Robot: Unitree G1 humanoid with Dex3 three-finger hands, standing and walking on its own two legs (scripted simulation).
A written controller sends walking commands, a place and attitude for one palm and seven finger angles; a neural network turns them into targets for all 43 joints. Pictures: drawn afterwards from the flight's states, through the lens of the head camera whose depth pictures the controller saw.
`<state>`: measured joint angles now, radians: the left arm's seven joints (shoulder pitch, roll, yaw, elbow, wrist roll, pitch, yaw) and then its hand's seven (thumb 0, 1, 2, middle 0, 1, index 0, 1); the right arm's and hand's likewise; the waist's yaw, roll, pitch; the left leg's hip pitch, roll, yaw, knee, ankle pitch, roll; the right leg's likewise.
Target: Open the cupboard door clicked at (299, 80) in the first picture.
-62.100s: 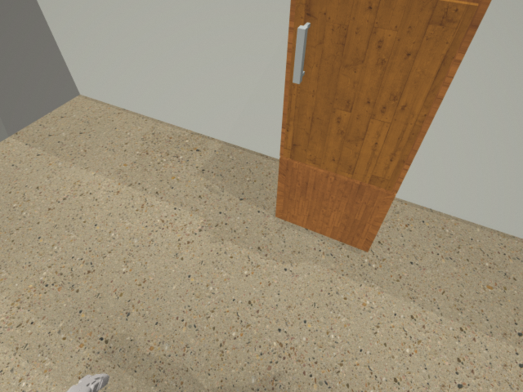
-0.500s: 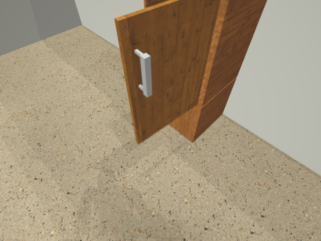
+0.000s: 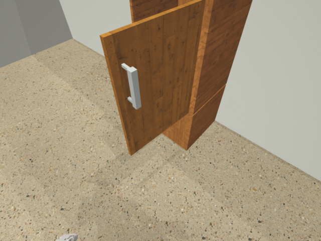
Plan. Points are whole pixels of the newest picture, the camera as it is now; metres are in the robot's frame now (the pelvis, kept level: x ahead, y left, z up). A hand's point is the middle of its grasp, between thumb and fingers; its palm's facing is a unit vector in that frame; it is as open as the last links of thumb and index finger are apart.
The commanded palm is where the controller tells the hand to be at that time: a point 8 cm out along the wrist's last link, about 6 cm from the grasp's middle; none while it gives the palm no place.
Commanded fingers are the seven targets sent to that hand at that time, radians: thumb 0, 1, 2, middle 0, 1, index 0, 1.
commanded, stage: let the arm hang, fingers relaxed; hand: left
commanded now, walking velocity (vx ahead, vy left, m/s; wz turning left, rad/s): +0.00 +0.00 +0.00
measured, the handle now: (131, 86) +0.55 +0.12 +0.07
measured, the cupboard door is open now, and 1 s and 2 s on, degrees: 84 84 84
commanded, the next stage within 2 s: look to check the result in 0.02 s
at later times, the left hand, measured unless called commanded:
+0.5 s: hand out of the picture +0.08 +0.23 -0.16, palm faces -0.02 -0.95 -0.33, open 7.4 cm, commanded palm none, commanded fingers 0.00 0.90 0.90 -0.20 -0.30 -0.20 -0.30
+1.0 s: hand out of the picture +0.10 +0.23 -0.16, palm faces -0.03 -0.95 -0.31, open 7.4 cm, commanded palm none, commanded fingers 0.00 0.90 0.90 -0.20 -0.30 -0.20 -0.30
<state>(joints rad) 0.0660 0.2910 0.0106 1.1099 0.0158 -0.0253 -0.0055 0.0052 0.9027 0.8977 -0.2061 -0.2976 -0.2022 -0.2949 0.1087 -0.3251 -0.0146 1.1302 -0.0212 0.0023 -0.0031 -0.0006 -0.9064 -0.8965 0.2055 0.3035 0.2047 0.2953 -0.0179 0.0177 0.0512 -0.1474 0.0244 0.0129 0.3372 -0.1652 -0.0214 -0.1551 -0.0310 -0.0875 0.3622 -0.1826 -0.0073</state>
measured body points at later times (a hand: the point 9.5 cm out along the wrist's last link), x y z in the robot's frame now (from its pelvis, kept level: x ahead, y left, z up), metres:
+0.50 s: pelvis +0.02 -0.01 +0.00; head +0.04 -0.02 +0.45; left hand +0.09 +0.28 -0.13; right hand +0.09 -0.29 -0.15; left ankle +0.01 +0.13 -0.75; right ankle +0.01 -0.11 -0.75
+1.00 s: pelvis +0.03 +0.00 +0.00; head +0.05 -0.01 +0.45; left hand +0.10 +0.28 -0.14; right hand +0.08 -0.28 -0.14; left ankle +0.01 +0.13 -0.75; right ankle +0.01 -0.11 -0.75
